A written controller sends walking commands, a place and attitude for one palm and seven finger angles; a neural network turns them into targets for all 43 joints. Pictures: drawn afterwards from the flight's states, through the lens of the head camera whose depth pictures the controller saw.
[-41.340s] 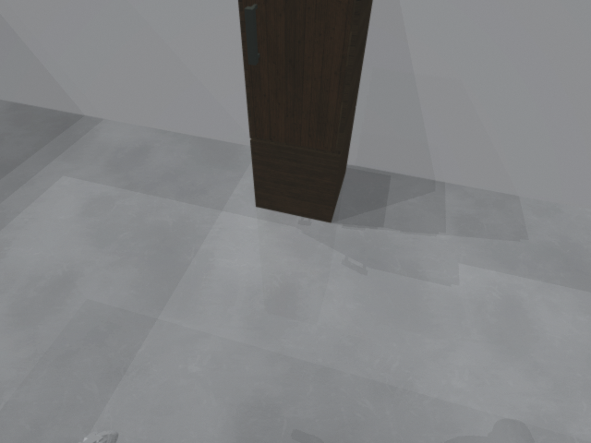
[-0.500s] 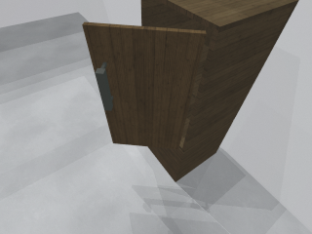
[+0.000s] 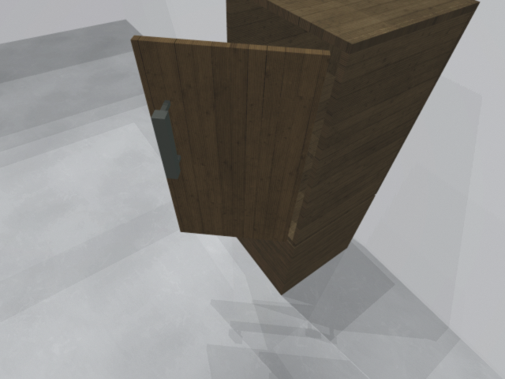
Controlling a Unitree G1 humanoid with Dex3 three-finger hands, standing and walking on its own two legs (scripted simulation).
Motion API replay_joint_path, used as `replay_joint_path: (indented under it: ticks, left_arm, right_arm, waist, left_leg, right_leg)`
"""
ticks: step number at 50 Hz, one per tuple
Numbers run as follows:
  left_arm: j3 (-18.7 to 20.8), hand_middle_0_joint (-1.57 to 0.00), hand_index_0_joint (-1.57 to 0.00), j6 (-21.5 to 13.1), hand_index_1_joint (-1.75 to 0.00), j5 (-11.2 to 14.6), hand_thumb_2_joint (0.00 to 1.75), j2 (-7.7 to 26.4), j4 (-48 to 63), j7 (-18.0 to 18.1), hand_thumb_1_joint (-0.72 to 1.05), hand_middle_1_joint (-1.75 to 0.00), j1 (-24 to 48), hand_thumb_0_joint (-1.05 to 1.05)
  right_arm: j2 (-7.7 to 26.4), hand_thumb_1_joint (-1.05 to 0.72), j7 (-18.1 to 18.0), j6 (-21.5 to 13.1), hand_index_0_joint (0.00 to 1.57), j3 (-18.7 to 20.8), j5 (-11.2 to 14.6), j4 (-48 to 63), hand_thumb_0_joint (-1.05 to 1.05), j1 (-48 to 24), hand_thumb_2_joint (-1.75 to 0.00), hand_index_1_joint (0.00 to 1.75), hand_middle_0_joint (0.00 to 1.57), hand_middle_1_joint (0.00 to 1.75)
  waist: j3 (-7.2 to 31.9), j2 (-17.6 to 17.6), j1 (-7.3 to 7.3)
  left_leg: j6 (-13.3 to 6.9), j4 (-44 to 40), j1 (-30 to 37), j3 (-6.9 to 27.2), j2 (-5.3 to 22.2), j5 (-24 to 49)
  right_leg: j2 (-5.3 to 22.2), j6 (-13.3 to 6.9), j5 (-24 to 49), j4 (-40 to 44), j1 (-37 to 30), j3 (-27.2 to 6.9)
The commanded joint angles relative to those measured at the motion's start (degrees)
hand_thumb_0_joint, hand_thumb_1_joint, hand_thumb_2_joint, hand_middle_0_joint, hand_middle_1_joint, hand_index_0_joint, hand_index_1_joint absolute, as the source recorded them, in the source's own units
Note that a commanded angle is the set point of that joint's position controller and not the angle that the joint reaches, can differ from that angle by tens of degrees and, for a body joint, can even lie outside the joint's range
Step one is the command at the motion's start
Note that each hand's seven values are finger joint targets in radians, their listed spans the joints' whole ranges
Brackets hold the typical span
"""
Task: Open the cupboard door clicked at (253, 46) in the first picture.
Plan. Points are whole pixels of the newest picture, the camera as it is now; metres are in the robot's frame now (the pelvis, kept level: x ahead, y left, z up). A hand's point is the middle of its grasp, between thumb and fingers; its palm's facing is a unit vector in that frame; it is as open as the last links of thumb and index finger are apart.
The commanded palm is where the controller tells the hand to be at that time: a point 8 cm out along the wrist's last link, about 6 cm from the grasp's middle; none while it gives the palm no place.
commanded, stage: raise the hand with hooked fingers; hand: left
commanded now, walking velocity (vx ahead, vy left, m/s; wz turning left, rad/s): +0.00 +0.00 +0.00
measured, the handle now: (170, 140) +0.54 +0.21 +0.05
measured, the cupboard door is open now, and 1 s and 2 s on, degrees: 50 50 50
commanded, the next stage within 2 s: none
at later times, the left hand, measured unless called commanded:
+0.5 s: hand (134, 377) +0.13 +0.18 -0.05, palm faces +0.10 -0.99 -0.02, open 9.0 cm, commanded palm +0.13 +0.24 -0.03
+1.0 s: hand (111, 317) +0.20 +0.22 +0.01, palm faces -0.01 -1.00 -0.05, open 12.1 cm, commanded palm +0.17 +0.28 +0.02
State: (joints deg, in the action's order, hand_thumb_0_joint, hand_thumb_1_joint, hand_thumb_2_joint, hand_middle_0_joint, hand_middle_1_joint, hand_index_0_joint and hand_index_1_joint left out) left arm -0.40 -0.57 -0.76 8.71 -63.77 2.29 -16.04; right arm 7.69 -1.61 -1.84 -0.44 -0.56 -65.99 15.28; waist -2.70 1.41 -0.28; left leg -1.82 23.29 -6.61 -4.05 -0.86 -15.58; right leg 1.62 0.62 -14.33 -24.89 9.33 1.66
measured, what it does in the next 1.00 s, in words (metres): lowers itself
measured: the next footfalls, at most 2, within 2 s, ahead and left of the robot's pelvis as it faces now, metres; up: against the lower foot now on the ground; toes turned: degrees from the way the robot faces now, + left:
none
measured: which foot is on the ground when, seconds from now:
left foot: down 0.00-1.00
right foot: down 0.00-1.00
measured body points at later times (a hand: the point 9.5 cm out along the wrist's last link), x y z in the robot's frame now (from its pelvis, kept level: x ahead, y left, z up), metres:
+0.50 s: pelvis -0.04 -0.03 -0.08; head +0.00 -0.02 +0.37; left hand +0.12 +0.24 -0.05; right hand +0.21 -0.27 -0.10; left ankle -0.03 +0.09 -0.74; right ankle -0.01 -0.13 -0.74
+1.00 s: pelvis -0.04 -0.01 -0.05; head +0.01 -0.01 +0.40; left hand +0.19 +0.28 +0.01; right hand +0.11 -0.27 -0.13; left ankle -0.03 +0.09 -0.74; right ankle -0.01 -0.13 -0.74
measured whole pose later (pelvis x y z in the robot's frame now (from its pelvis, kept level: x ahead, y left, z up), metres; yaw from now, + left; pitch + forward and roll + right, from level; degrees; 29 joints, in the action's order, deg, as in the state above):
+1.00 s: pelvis -0.04 -0.01 -0.05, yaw +2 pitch +9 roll -1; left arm 18.1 -18.0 20.0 18.7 -8.9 -24.7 -13.2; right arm 16.3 -3.8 -15.1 -0.4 2.4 -33.1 18.4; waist 4.2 -1.0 1.1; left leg -0.9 53.5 -36.6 -0.8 1.3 -26.0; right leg 0.9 -0.9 -23.5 -51.1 36.6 4.7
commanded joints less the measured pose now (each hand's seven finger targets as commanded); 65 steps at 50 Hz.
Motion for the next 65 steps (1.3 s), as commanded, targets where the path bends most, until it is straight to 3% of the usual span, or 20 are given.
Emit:
replay_joint_path:
  ticks: [1,2,3,4,5,6,7,10,12,13,16,19,24,28,31,35,38,51,59,65]
  left_arm:
    - [7.2,-0.20,-0.20,-13.5,-0.32,11.6,0.89,19.1,90.1,1.7,0.88,-0.32,34.3,0.00]
    - [7.6,-0.20,-0.20,-10.0,-0.33,6.9,0.88,15.5,74.8,4.2,0.85,-0.33,10.7,0.00]
    - [-0.3,-0.21,-0.21,-2.0,-0.34,8.3,0.87,2.0,64.7,5.5,0.83,-0.34,-4.3,0.00]
    - [-4.6,-0.21,-0.21,-1.7,-0.36,10.3,0.86,-4.7,65.0,4.1,0.81,-0.36,-3.1,0.00]
    - [-1.9,-0.21,-0.21,-4.3,-0.37,10.7,0.85,-0.9,67.7,3.3,0.78,-0.37,0.3,0.00]
    - [2.2,-0.21,-0.21,-7.4,-0.39,10.3,0.84,3.3,66.8,2.2,0.76,-0.39,1.1,0.00]
    - [2.1,-0.21,-0.21,-10.8,-0.40,10.2,0.83,1.7,63.2,0.2,0.74,-0.40,-0.9,0.00]
    - [6.3,-0.22,-0.22,-22.0,-0.45,12.3,0.80,0.0,51.5,-9.4,0.67,-0.45,-15.7,0.00]
    - [10.9,-0.22,-0.22,-30.5,-0.48,14.4,0.78,3.7,51.4,-17.5,0.62,-0.48,-18.2,0.00]
    - [14.6,-0.22,-0.22,-33.7,-0.50,14.6,0.77,8.2,50.4,-21.9,0.60,-0.50,-17.3,0.00]
    - [17.6,-0.23,-0.23,-32.3,-0.54,17.2,0.74,11.5,58.2,-26.1,0.53,-0.54,-13.1,0.00]
    - [18.7,-0.23,-0.23,-28.7,-0.58,20.2,0.71,13.0,69.8,-24.3,0.46,-0.58,-4.0,0.00]
    - [15.7,-0.24,-0.24,-30.9,-0.66,18.2,0.66,14.4,81.4,-22.3,0.34,-0.66,8.4,0.00]
    - [16.2,-0.25,-0.25,-27.9,-0.72,19.8,0.62,16.3,71.8,-26.9,0.25,-0.72,9.4,0.00]
    - [19.6,-0.25,-0.25,-22.8,-0.76,20.7,0.59,19.3,68.1,-29.3,0.18,-0.76,7.6,0.00]
    - [24.5,-0.26,-0.26,-18.9,-0.82,23.0,0.55,20.3,67.2,-28.8,0.08,-0.82,2.7,0.00]
    - [24.6,-0.26,-0.26,-19.1,-0.87,23.4,0.52,19.5,65.5,-27.1,0.01,-0.87,3.8,0.00]
    - [25.0,-0.29,-0.29,-21.4,-1.07,22.4,0.39,22.0,67.2,-27.0,-0.29,-1.07,10.8,0.00]
    - [25.3,-0.30,-0.30,-17.1,-1.18,22.0,0.31,24.3,64.7,-29.0,-0.48,-1.18,19.4,0.00]
    - [27.4,-0.30,-0.30,-14.1,-1.20,22.0,0.30,26.6,60.5,-30.2,-0.50,-1.20,24.1,0.00]
  right_arm:
    - [17.4,-0.90,-2.3,-9.1,0.20,2.1,3.2,25.7,0.00,1.2,-0.90,0.30,0.20,0.30]
    - [12.2,-0.90,-4.0,-14.2,0.20,0.9,2.6,22.6,0.00,-3.7,-0.90,0.30,0.20,0.30]
    - [9.3,-0.90,-3.2,-16.0,0.20,1.9,3.7,22.7,0.00,-3.1,-0.90,0.30,0.20,0.30]
    - [10.7,-0.90,-3.0,-16.8,0.20,2.0,3.8,21.6,0.00,-1.3,-0.90,0.30,0.20,0.30]
    - [12.8,-0.90,-2.8,-18.0,0.20,2.8,3.3,25.0,0.00,-2.8,-0.90,0.30,0.20,0.30]
    - [14.6,-0.90,-2.6,-18.4,0.20,3.5,2.3,26.6,0.00,-2.4,-0.90,0.30,0.20,0.30]
    - [14.6,-0.90,-2.3,-18.7,0.20,3.6,1.4,28.3,0.00,-2.4,-0.90,0.30,0.20,0.30]
    - [13.7,-0.90,-0.2,-18.6,0.20,5.0,0.9,34.0,0.00,-5.2,-0.90,0.30,0.20,0.30]
    - [14.0,-0.90,1.4,-18.0,0.20,6.0,1.0,37.4,0.00,-7.1,-0.90,0.30,0.20,0.30]
    - [14.7,-0.90,2.2,-17.6,0.20,6.4,1.1,39.1,0.00,-6.9,-0.90,0.30,0.20,0.30]
    - [14.6,-0.90,1.9,-15.7,0.20,6.1,2.3,45.9,0.00,-9.5,-0.90,0.30,0.20,0.30]
    - [14.2,-0.90,0.4,-13.8,0.20,5.5,2.7,49.2,0.00,-8.1,-0.90,0.30,0.20,0.30]
    - [13.4,-0.90,-1.7,-14.1,0.20,4.0,2.2,45.5,0.00,-3.1,-0.90,0.30,0.20,0.30]
    - [14.6,-0.90,-3.0,-15.3,0.20,2.9,2.9,42.4,0.00,-3.1,-0.90,0.30,0.20,0.30]
    - [14.9,-0.90,-3.5,-15.6,0.20,2.5,3.4,42.5,0.00,-4.0,-0.90,0.30,0.20,0.30]
    - [13.9,-0.90,-3.1,-15.8,0.20,2.3,3.2,43.2,0.00,-4.7,-0.90,0.30,0.20,0.30]
    - [13.8,-0.90,-2.7,-16.0,0.20,2.2,2.9,43.0,0.00,-4.7,-0.90,0.30,0.20,0.30]
    - [15.6,-0.90,-3.1,-17.0,0.20,2.3,3.2,42.2,0.00,-1.5,-0.90,0.30,0.20,0.30]
    - [16.0,-0.90,-3.5,-15.9,0.20,1.5,3.5,42.3,0.00,-1.8,-0.90,0.30,0.20,0.30]
    - [16.1,-0.90,-3.8,-15.0,0.20,1.0,3.4,42.1,0.00,-1.8,-0.90,0.30,0.20,0.30]
  waist:
    - [28.0,-14.3,5.04]
    - [27.0,-17.8,-0.13]
    - [15.3,-13.5,2.03]
    - [6.6,-7.0,2.94]
    - [1.9,-4.2,3.45]
    - [3.4,1.8,4.45]
    - [2.9,7.7,4.57]
    - [5.7,12.5,-1.43]
    - [8.8,8.8,-3.01]
    - [10.0,3.1,-3.67]
    - [16.4,-0.1,-4.66]
    - [18.4,-2.9,-2.56]
    - [19.7,-7.0,3.12]
    - [16.2,-4.9,4.18]
    - [19.1,-4.6,1.97]
    - [23.4,-3.6,-1.35]
    - [18.8,0.1,-1.22]
    - [19.0,-6.1,-0.21]
    - [17.3,-8.8,0.13]
    - [17.4,-6.6,-0.06]
  left_leg:
    - [1.8,0.6,10.1,5.3,1.7,27.3]
    - [2.4,0.2,11.2,4.6,4.7,35.1]
    - [3.9,-0.8,3.1,5.6,5.1,30.0]
    - [3.1,-0.2,-2.2,6.0,4.3,21.6]
    - [2.1,2.2,-6.9,7.0,3.3,12.3]
    - [1.7,5.1,-10.7,7.1,2.2,7.2]
    - [1.4,8.1,-14.1,7.3,1.7,5.2]
    - [2.4,16.9,-24.3,4.6,0.1,1.5]
    - [3.0,22.5,-30.6,3.1,-0.9,0.1]
    - [3.1,25.3,-31.6,2.8,-1.4,1.4]
    - [1.7,28.0,-35.4,1.1,-2.0,-1.4]
    - [1.0,29.5,-35.7,2.2,-1.4,-4.4]
    - [0.0,33.4,-32.5,4.3,0.9,-0.9]
    - [0.0,33.5,-34.9,5.3,1.1,-3.4]
    - [0.0,31.0,-34.5,5.1,0.8,-3.3]
    - [0.4,27.8,-31.4,5.3,0.5,3.1]
    - [0.6,25.8,-31.7,5.5,0.6,2.4]
    - [0.7,19.7,-22.2,5.5,0.8,4.5]
    - [1.3,16.6,-17.4,6.5,1.1,7.2]
    - [1.5,15.1,-15.6,6.8,1.3,8.9]
  right_leg:
    - [0.7,-2.2,23.3,-2.9,-4.4,-0.5]
    - [-0.7,-3.1,8.8,-6.9,-0.2,0.7]
    - [-0.9,-1.8,-0.5,-7.9,7.7,3.7]
    - [-1.0,-1.3,0.2,-7.0,9.9,4.1]
    - [-1.0,-1.2,0.8,-5.1,11.7,4.5]
    - [-1.3,-1.3,0.6,-4.8,13.6,5.1]
    - [-1.7,-1.3,-0.8,-6.9,17.1,5.8]
    - [-1.7,-1.9,-5.3,-15.1,23.1,4.9]
    - [-1.2,-2.7,-4.3,-20.2,24.3,2.9]
    - [-0.7,-3.6,-1.7,-23.0,23.8,1.1]
    - [-0.5,-2.9,-5.1,-25.2,24.1,-1.4]
    - [-0.8,-2.1,-11.4,-23.3,25.4,-4.1]
    - [-1.8,-1.8,-5.1,-23.8,27.9,-4.7]
    - [-2.2,-1.6,-9.2,-21.4,27.9,-4.9]
    - [-1.1,-1.1,-11.6,-18.7,23.6,-5.6]
    - [-0.9,-1.0,-2.6,-19.2,17.0,-3.7]
    - [-1.5,-1.1,-3.7,-18.5,18.3,-2.4]
    - [-2.3,-1.8,1.0,-17.9,17.8,1.5]
    - [-3.0,-2.4,3.8,-16.3,16.7,2.6]
    - [-3.2,-2.3,5.7,-14.9,15.2,2.9]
